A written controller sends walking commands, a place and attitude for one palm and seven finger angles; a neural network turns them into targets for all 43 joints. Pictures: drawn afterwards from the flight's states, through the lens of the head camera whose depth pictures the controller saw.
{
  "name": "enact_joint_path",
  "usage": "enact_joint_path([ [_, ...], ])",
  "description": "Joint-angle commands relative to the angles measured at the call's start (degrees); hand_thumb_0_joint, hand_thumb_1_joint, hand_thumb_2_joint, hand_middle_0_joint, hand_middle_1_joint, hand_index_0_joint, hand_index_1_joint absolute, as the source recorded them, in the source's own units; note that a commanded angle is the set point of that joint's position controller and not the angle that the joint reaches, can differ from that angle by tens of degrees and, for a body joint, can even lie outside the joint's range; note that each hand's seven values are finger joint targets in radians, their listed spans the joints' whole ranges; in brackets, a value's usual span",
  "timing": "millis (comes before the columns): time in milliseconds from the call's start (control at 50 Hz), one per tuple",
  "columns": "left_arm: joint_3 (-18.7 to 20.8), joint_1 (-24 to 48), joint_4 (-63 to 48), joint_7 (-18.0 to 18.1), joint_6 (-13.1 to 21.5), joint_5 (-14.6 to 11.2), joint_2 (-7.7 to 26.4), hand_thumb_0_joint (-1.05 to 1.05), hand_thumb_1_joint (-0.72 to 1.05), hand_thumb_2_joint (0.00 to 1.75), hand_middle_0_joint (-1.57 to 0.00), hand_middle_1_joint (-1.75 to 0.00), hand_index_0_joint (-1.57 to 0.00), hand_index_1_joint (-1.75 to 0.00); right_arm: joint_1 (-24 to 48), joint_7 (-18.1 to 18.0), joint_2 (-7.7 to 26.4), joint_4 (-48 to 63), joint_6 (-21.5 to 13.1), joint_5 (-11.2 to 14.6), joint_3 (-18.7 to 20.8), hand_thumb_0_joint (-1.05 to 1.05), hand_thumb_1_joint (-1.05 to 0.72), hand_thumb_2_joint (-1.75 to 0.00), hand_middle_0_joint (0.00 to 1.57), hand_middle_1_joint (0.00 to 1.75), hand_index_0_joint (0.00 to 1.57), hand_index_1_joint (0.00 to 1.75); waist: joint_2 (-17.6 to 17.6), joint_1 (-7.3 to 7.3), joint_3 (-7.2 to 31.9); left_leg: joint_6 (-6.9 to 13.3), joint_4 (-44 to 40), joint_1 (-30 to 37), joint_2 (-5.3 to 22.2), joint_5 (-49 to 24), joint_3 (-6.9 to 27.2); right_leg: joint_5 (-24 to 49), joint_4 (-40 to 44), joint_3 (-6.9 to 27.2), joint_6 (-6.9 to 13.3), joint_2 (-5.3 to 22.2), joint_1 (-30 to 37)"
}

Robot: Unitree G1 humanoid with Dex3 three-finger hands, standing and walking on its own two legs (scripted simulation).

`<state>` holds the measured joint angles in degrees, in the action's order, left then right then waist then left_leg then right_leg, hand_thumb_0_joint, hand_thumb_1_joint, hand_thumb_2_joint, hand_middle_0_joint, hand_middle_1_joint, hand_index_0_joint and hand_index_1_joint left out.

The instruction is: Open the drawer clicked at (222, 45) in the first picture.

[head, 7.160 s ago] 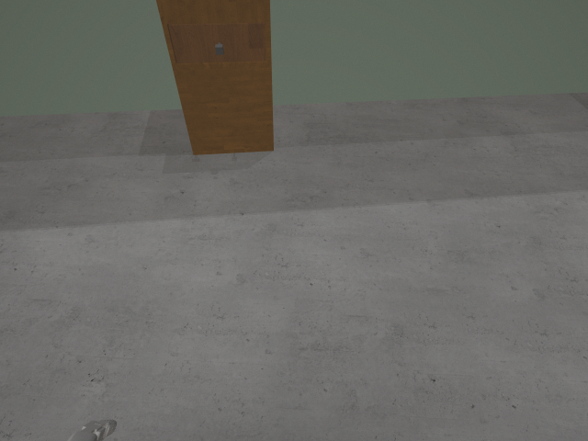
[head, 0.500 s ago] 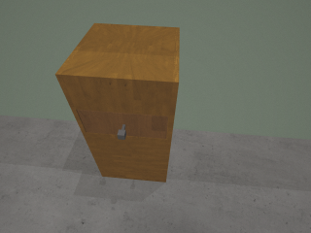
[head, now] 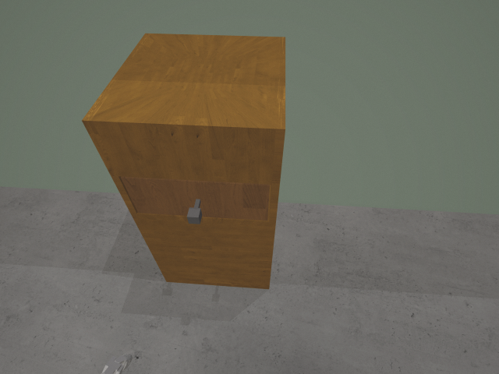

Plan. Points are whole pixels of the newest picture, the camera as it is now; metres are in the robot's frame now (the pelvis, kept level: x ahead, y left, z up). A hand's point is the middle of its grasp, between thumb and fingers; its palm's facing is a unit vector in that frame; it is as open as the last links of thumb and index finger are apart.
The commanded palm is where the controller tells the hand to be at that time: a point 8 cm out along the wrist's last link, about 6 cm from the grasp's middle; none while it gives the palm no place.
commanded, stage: raise the hand with hooked fingers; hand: left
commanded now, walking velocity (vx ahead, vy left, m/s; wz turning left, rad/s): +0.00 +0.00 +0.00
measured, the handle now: (195, 210) +0.53 +0.19 -0.18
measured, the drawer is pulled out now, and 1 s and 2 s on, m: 0.00 0.00 0.00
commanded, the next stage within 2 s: move the hooked fingers above the handle in 1.78 s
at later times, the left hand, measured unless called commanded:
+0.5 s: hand (123, 346) +0.17 +0.21 -0.04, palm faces +0.08 -0.04 -1.00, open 9.7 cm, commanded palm +0.16 +0.21 +0.02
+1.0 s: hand (118, 287) +0.24 +0.23 +0.02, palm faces +0.07 -0.09 -0.99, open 12.6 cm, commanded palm +0.21 +0.23 +0.09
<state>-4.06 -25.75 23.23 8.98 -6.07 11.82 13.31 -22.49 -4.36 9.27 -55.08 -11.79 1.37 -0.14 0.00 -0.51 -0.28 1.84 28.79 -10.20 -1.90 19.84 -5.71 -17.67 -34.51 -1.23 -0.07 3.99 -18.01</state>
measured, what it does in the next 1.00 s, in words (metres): stands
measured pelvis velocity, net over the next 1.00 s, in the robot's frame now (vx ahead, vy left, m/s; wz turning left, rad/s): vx -0.03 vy -0.02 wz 0.01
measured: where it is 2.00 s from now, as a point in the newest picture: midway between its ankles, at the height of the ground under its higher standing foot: outside the picture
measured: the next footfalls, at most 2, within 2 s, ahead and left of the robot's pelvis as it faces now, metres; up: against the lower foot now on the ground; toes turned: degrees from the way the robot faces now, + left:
none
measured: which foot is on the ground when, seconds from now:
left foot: down 0.00-1.00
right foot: down 0.00-1.00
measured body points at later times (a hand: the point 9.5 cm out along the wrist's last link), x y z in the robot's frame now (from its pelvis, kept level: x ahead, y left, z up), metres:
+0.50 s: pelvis -0.03 -0.05 -0.06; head +0.03 -0.07 +0.39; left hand +0.16 +0.21 +0.01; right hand +0.25 -0.23 -0.13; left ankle -0.05 +0.09 -0.73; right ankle +0.00 -0.13 -0.73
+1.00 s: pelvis -0.03 -0.02 -0.01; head +0.02 -0.04 +0.43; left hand +0.23 +0.23 +0.07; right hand +0.15 -0.28 -0.12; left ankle -0.05 +0.09 -0.73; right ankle +0.00 -0.13 -0.73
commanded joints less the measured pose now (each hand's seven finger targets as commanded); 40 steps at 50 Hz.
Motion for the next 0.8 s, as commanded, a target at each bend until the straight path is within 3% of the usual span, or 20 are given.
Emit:
enact_joint_path([
  [0, 0.29, 5.53, -24.85, 7.01, 2.92, 19.87, 7.61, 0.00, 0.74, 0.83, -0.21, -0.40, -0.21, -0.40, 12.63, 0.34, 12.23, 17.32, -5.67, -2.95, 2.95, 0.00, -0.90, -0.90, 0.20, 0.30, 0.20, 0.30, 2.77, 1.46, 5.53, -2.13, 1.95, -8.16, 3.26, -25.89, 8.77, 8.41, 1.37, -1.11, 3.08, -4.86, -6.53],
  [20, 0.15, -1.69, -24.50, 7.92, 2.56, 24.97, 5.93, 0.00, 0.71, 0.82, -0.21, -0.42, -0.21, -0.42, 13.68, 1.50, 12.09, 20.94, -4.10, -3.49, 3.78, 0.00, -0.90, -0.90, 0.20, 0.30, 0.20, 0.30, 4.01, -1.14, 8.17, -2.28, 2.71, -9.49, 2.57, -26.10, 8.36, 6.74, 0.69, -0.18, 3.29, -5.27, -5.06],
  [40, -0.19, -8.75, -21.72, 9.07, 2.59, 30.53, 4.90, 0.00, 0.69, 0.81, -0.22, -0.43, -0.22, -0.43, 14.97, 2.79, 11.62, 23.35, -1.83, -3.81, 4.41, 0.00, -0.90, -0.90, 0.20, 0.30, 0.20, 0.30, 6.92, -2.85, 8.41, -2.59, 3.83, -11.22, 2.46, -24.71, 7.31, 3.85, -0.24, -0.53, 3.46, -5.78, -6.14],
  [60, -1.92, -14.61, -18.93, 9.80, 2.82, 35.11, 2.59, 0.00, 0.67, 0.80, -0.22, -0.45, -0.22, -0.45, 17.22, 4.07, 11.92, 25.64, 0.94, -4.37, 4.87, 0.00, -0.90, -0.90, 0.20, 0.30, 0.20, 0.30, 9.66, -4.20, 4.85, -2.43, 4.58, -14.65, 2.03, -21.30, 6.34, 2.99, -0.29, 0.36, 3.93, -6.10, -7.77],
  [100, -0.95, -18.18, -19.66, 10.87, 5.71, 41.22, 3.04, 0.00, 0.62, 0.78, -0.22, -0.48, -0.22, -0.48, 20.41, 6.32, 11.91, 29.61, 6.02, -4.45, 5.12, 0.00, -0.90, -0.90, 0.20, 0.30, 0.20, 0.30, 11.95, -5.74, 3.70, -2.25, 6.27, -19.59, 0.93, -15.04, 4.44, 4.90, -1.66, 2.51, 4.52, -6.11, -7.69],
  [140, 3.58, -17.18, -24.20, 12.39, 9.91, 45.14, 7.94, 0.00, 0.57, 0.76, -0.22, -0.51, -0.22, -0.51, 22.86, 7.70, 11.38, 32.48, 9.16, -3.85, 4.47, 0.00, -0.90, -0.90, 0.20, 0.30, 0.20, 0.30, 9.53, -8.06, 8.45, -2.14, 7.65, -21.26, -0.10, -13.49, 3.47, 7.84, -3.81, 4.73, 4.86, -5.33, -4.67],
  [180, 7.74, -13.56, -27.94, 15.06, 12.58, 48.83, 12.08, 0.00, 0.53, 0.74, -0.23, -0.54, -0.23, -0.54, 23.19, 8.03, 10.64, 34.10, 11.21, -4.17, 4.07, 0.00, -0.90, -0.90, 0.20, 0.30, 0.20, 0.30, 5.37, -8.43, 11.42, -1.76, 9.87, -21.39, -0.96, -12.06, 2.91, 9.13, -5.54, 6.23, 4.74, -5.18, -5.20],
  [220, 10.76, -4.81, -32.58, 18.54, 13.93, 52.25, 15.30, 0.00, 0.48, 0.72, -0.23, -0.57, -0.23, -0.57, 22.44, 8.02, 10.15, 34.47, 13.13, -5.22, 4.24, 0.00, -0.90, -0.90, 0.20, 0.30, 0.20, 0.30, 3.90, -7.51, 13.39, -1.41, 13.23, -22.18, -1.66, -9.97, 3.65, 6.84, -7.35, 8.26, 4.69, -5.25, -9.67],
  [240, 10.46, 0.56, -34.82, 20.35, 14.24, 53.76, 15.38, 0.00, 0.46, 0.71, -0.23, -0.58, -0.23, -0.58, 22.46, 8.09, 10.04, 35.08, 13.61, -6.00, 4.56, 0.00, -0.90, -0.90, 0.20, 0.30, 0.20, 0.30, 1.93, -6.49, 15.08, -1.19, 15.40, -21.16, -1.78, -9.04, 4.04, 4.68, -7.97, 9.95, 4.62, -4.94, -13.82],
  [300, 12.56, 11.35, -40.15, 24.22, 16.58, 54.33, 17.72, 0.00, 0.39, 0.68, -0.24, -0.63, -0.24, -0.63, 21.62, 7.25, 9.59, 34.94, 14.42, -6.91, 4.87, 0.00, -0.90, -0.90, 0.20, 0.30, 0.20, 0.30, -2.30, -3.97, 21.98, -0.46, 22.20, -17.15, -1.92, -8.47, 5.24, 3.91, -10.37, 11.87, 4.36, -3.68, -20.36],
  [320, 12.37, 17.73, -43.09, 24.87, 17.12, 53.52, 18.68, 0.00, 0.36, 0.67, -0.24, -0.64, -0.24, -0.64, 21.20, 6.87, 9.28, 34.38, 14.50, -7.28, 4.79, 0.00, -0.90, -0.90, 0.20, 0.30, 0.20, 0.30, -0.95, -1.95, 22.57, -0.24, 24.32, -17.02, -1.94, -7.43, 6.21, 2.58, -10.64, 12.61, 3.88, -3.49, -22.87],
  [380, 10.94, 17.39, -40.42, 24.22, 16.35, 50.59, 18.27, 0.00, 0.29, 0.64, -0.24, -0.69, -0.24, -0.69, 21.57, 5.93, 9.68, 34.08, 14.14, -6.95, 4.69, 0.00, -0.90, -0.90, 0.20, 0.30, 0.20, 0.30, -3.77, -0.48, 22.74, 0.10, 25.35, -18.52, -1.96, -5.80, 5.27, 3.20, -9.99, 10.99, 3.36, -3.44, -21.53],
  [420, 10.06, 17.92, -38.35, 22.27, 13.32, 48.97, 18.47, 0.00, 0.25, 0.62, -0.25, -0.72, -0.25, -0.72, 22.26, 5.34, 9.53, 33.50, 14.46, -6.64, 4.14, 0.00, -0.90, -0.90, 0.20, 0.30, 0.20, 0.30, -2.26, 0.07, 21.79, 0.21, 23.98, -20.92, -1.80, -6.23, 5.12, 5.84, -9.02, 9.95, 3.02, -3.74, -16.96],
  [500, 8.69, 14.24, -34.15, 15.64, 6.31, 46.76, 18.94, 0.00, 0.15, 0.58, -0.25, -0.78, -0.25, -0.78, 22.94, 3.71, 9.05, 33.02, 15.19, -5.30, 2.71, 0.00, -0.90, -0.90, 0.20, 0.30, 0.20, 0.30, 3.62, -1.96, 21.42, 0.24, 17.13, -23.46, -1.25, -6.61, 4.19, 11.38, -5.07, 8.41, 1.72, -3.12, -2.96],
  [540, 9.04, 11.50, -32.38, 12.45, 4.84, 45.25, 18.94, 0.00, 0.11, 0.56, -0.26, -0.81, -0.26, -0.81, 23.17, 3.06, 8.94, 32.72, 15.26, -4.61, 1.94, 0.00, -0.90, -0.90, 0.20, 0.30, 0.20, 0.30, 4.92, -2.99, 20.16, 0.03, 14.04, -23.17, -0.91, -6.45, 4.09, 11.47, -3.62, 8.08, 1.51, -2.86, 0.28],
  [600, 10.52, 10.22, -32.83, 9.72, 6.43, 44.78, 20.22, 0.00, 0.04, 0.53, -0.26, -0.86, -0.26, -0.86, 22.67, 2.57, 9.00, 31.97, 14.67, -4.75, 1.44, 0.00, -0.90, -0.90, 0.20, 0.30, 0.20, 0.30, 4.65, -4.19, 16.82, -0.15, 10.44, -21.85, -0.30, -6.84, 4.30, 10.72, -2.06, 6.68, 1.52, -2.58, 1.90],
  [640, 12.54, 8.78, -32.25, 9.78, 8.48, 44.65, 20.93, 0.00, -0.01, 0.51, -0.27, -0.88, -0.27, -0.88, 21.97, 2.51, 9.04, 31.58, 14.32, -4.76, 1.64, 0.00, -0.90, -0.90, 0.20, 0.30, 0.20, 0.30, 4.79, -4.83, 15.89, -0.10, 8.96, -21.35, -0.19, -7.23, 4.29, 10.75, -1.41, 6.55, 1.68, -2.46, 2.82],
  [680, 12.55, 10.81, -33.45, 10.54, 10.47, 44.44, 20.18, 0.00, -0.06, 0.49, -0.27, -0.92, -0.27, -0.92, 21.23, 2.64, 9.29, 31.35, 13.97, -4.67, 2.27, 0.00, -0.90, -0.90, 0.20, 0.30, 0.20, 0.30, 3.23, -4.46, 15.16, -0.19, 7.93, -19.92, -0.19, -7.35, 4.30, 9.84, -0.73, 5.40, 1.77, -2.57, 1.81],
  [720, 14.20, 13.95, -33.79, 12.22, 12.02, 44.40, 21.50, 0.00, -0.10, 0.47, -0.27, -0.94, -0.27, -0.94, 20.72, 2.61, 9.62, 31.09, 13.57, -4.71, 2.91, 0.00, -0.90, -0.90, 0.20, 0.30, 0.20, 0.30, 3.00, -4.10, 15.88, -0.11, 7.58, -19.17, -0.31, -6.92, 4.27, 7.70, -0.28, 4.75, 1.85, -2.56, 1.56],
  [780, 13.31, 17.25, -33.39, 14.45, 12.77, 44.89, 20.52, 0.00, -0.17, 0.44, -0.28, -0.99, -0.28, -0.99, 19.60, 2.86, 10.02, 30.11, 13.25, -4.54, 4.09, 0.00, -0.90, -0.90, 0.20, 0.30, 0.20, 0.30, 0.26, -3.45, 17.44, -0.17, 7.40, -16.15, -0.43, -8.26, 3.95, 8.03, -0.51, 3.42, 2.11, -2.81, -0.46],
])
